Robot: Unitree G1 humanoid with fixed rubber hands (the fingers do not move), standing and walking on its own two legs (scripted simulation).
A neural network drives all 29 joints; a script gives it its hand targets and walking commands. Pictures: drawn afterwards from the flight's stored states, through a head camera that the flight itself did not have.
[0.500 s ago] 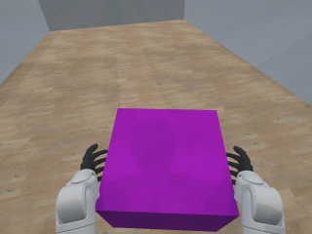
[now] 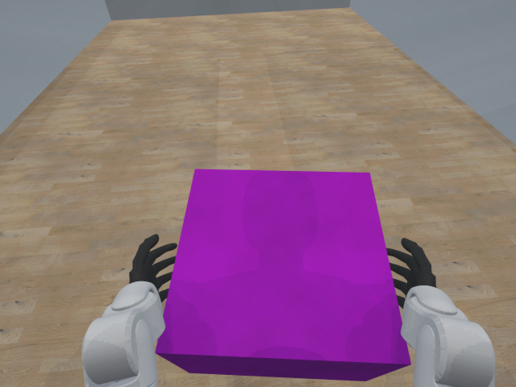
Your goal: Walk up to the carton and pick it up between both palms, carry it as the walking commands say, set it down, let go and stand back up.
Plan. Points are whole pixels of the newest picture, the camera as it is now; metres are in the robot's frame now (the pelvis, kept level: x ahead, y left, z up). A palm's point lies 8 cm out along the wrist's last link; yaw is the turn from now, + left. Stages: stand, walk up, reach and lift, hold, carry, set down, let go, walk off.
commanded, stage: carry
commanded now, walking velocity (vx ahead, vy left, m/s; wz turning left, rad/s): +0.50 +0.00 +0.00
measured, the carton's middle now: (278, 273) +0.31 +0.02 +0.03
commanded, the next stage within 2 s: none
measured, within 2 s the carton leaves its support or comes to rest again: neither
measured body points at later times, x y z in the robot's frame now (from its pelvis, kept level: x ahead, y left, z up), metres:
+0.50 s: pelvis +0.35 -0.02 -0.01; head +0.35 -0.02 +0.44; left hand +0.61 +0.15 +0.08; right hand +0.59 -0.21 +0.08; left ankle +0.18 +0.10 -0.74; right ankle +0.49 -0.13 -0.72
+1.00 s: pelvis +0.71 -0.06 -0.01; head +0.70 -0.08 +0.44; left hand +0.97 +0.11 +0.09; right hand +0.95 -0.26 +0.08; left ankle +0.87 +0.02 -0.72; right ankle +0.51 -0.12 -0.74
